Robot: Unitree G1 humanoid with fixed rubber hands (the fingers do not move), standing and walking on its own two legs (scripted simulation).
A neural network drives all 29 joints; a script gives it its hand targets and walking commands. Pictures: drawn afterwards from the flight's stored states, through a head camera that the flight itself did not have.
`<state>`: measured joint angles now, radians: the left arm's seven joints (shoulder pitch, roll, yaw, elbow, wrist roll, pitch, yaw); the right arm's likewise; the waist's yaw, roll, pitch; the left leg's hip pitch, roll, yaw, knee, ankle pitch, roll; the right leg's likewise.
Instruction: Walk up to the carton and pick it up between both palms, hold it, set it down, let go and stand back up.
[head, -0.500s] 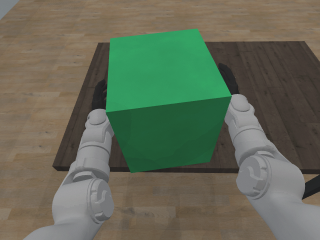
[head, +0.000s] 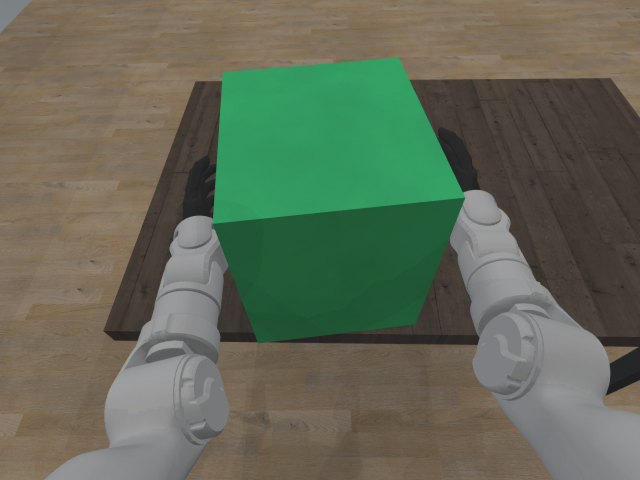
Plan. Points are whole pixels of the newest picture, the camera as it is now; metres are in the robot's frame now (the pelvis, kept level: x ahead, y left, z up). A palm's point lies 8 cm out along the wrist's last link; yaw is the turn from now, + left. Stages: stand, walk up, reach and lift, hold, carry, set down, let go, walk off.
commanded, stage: set down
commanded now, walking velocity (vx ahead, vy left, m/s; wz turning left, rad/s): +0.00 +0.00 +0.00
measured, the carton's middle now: (325, 206) +0.47 +0.04 +0.05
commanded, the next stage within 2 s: none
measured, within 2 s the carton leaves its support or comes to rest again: neither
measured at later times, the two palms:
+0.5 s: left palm (201, 218) +0.42 +0.20 +0.08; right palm (458, 191) +0.46 -0.13 +0.10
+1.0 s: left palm (204, 246) +0.39 +0.20 +0.05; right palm (486, 193) +0.45 -0.17 +0.10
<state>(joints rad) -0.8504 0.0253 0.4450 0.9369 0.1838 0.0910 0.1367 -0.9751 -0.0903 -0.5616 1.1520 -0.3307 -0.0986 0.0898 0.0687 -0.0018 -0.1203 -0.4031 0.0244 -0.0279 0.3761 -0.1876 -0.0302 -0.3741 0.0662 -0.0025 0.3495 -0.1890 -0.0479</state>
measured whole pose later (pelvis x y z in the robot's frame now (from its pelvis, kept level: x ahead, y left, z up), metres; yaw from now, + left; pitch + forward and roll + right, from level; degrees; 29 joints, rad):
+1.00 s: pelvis +0.00 +0.00 +0.00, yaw +0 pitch +12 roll +0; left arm -0.75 0.03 0.29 0.94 0.13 0.03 0.18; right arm -0.95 -0.30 -0.11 1.24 0.10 -0.12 0.05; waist 0.09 0.00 -0.11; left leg -0.41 0.03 -0.03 0.38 -0.18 -0.03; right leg -0.38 0.07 0.00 0.35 -0.18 -0.05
